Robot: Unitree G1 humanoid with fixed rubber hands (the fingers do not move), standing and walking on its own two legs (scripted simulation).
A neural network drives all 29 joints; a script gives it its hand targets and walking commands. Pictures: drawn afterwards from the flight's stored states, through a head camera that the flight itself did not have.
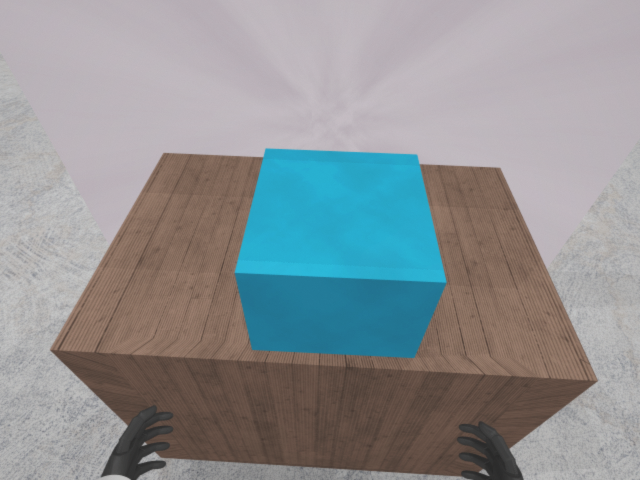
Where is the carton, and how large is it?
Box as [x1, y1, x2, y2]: [235, 148, 446, 357]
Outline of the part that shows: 266,148 235,269 235,276 252,349 414,357 446,282 416,154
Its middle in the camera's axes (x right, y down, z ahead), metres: +0.03 +0.01 +0.66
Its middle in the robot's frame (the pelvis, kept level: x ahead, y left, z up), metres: +0.49 -0.03 -0.02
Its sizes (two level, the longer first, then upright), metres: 0.287 0.272 0.207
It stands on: a pedestal, 0.66 m high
